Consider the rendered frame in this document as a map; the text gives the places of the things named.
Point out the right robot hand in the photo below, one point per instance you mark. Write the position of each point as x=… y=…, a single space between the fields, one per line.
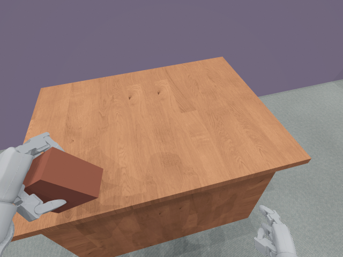
x=280 y=239

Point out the left robot hand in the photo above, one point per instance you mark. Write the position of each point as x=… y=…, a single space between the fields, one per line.
x=14 y=165

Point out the sponge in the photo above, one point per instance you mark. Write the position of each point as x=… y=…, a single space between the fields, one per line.
x=56 y=174

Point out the table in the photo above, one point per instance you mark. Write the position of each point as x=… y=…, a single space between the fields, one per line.
x=184 y=148

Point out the left robot forearm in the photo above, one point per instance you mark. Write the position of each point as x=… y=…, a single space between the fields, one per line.
x=7 y=212

